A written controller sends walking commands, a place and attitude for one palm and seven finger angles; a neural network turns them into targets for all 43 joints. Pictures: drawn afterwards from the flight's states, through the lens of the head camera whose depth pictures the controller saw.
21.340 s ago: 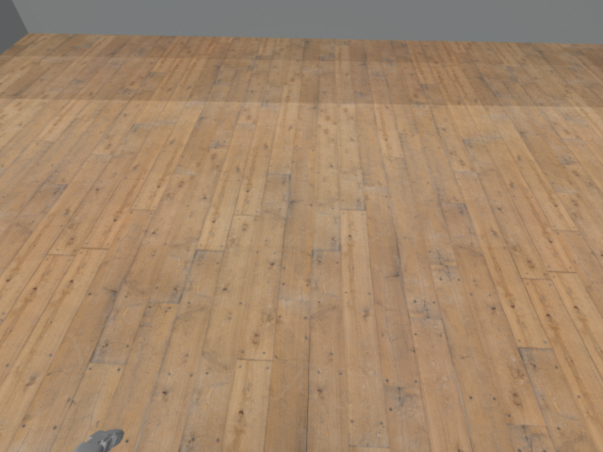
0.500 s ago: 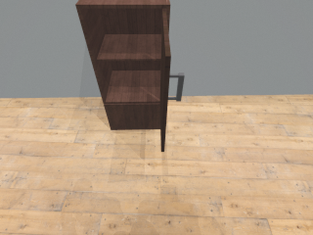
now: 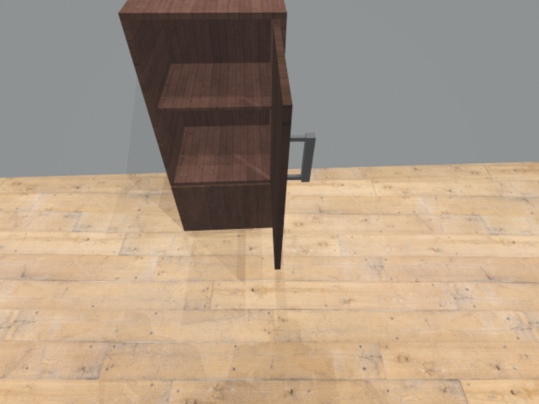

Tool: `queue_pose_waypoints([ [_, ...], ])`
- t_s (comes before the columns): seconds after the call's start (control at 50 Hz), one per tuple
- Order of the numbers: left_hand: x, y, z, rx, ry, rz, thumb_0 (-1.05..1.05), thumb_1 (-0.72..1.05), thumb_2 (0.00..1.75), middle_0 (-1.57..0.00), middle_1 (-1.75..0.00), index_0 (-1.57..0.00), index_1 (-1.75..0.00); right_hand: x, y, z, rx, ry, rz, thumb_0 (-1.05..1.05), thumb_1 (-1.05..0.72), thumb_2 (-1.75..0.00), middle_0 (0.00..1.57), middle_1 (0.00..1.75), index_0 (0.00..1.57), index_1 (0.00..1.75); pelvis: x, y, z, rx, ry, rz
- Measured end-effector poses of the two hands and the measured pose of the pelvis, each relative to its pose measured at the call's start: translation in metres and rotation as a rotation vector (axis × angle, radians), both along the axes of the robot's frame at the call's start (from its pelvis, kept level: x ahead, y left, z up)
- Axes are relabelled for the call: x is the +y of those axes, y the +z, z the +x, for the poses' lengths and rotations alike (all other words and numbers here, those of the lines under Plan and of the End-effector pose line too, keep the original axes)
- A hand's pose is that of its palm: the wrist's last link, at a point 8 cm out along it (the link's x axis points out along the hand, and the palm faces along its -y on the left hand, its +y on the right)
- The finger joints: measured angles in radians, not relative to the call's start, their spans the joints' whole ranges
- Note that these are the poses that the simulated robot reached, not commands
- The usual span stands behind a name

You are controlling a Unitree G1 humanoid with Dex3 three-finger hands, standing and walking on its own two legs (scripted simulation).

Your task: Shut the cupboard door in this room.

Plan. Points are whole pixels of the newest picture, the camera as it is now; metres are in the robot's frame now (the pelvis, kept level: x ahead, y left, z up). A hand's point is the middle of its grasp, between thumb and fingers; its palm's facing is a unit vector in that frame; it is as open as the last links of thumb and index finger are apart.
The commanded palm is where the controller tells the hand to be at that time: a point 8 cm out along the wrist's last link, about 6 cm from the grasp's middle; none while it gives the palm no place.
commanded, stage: stand and wait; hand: left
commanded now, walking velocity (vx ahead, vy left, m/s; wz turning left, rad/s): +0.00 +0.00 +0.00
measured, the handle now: (299, 158) +0.64 -0.03 -0.02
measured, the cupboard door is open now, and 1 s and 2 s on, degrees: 89 89 89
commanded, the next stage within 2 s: turn or walk to find it in 0.48 s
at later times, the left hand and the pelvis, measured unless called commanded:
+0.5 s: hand out of the picture -0.01 +0.17 -0.18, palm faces +0.04 -0.98 -0.18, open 7.3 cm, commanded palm none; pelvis +0.00 +0.00 +0.00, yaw +0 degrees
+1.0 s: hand out of the picture +0.00 +0.20 -0.20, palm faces +0.19 -0.96 -0.22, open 7.3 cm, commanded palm none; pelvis -0.02 +0.01 -0.02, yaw +9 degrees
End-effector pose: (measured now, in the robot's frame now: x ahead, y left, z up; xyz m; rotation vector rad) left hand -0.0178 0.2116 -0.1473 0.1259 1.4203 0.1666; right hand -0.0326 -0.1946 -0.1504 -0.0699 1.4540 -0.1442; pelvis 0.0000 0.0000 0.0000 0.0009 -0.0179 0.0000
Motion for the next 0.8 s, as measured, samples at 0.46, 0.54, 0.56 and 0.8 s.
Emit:
queue_pose_waypoints([
  [0.46,0.003,-0.001,0.006,-0.001,-0.004,-0.006,0.01,0.91,0.9,-0.2,-0.3,-0.2,-0.3,-0.01,0.002,0.015,-0.021,0.012,-0.031,0.0,-0.9,-0.9,0.2,0.3,0.19,0.3,0.002,0.0,0.005,-0.011,0.001,-0.003],
  [0.54,0.005,0.0,0.007,-0.005,-0.006,-0.002,0.0,0.91,0.9,-0.2,-0.3,-0.2,-0.3,-0.012,0.003,0.015,-0.019,0.015,-0.034,0.0,-0.9,-0.9,0.2,0.3,0.19,0.3,0.002,0.0,0.004,-0.01,0.004,-0.003],
  [0.56,0.005,0.0,0.007,-0.006,-0.004,0.0,0.0,0.91,0.9,-0.2,-0.3,-0.2,-0.3,-0.013,0.003,0.014,-0.017,0.016,-0.034,0.0,-0.9,-0.9,0.2,0.3,0.19,0.3,0.002,0.0,0.003,-0.009,0.007,-0.002],
  [0.8,0.016,-0.004,0.007,-0.039,0.063,0.038,0.0,0.91,0.9,-0.2,-0.3,-0.2,-0.3,-0.017,-0.007,0.023,0.01,0.073,-0.018,0.0,-0.9,-0.9,0.2,0.3,0.2,0.3,-0.001,-0.008,-0.006,0.013,0.074,0.003],
])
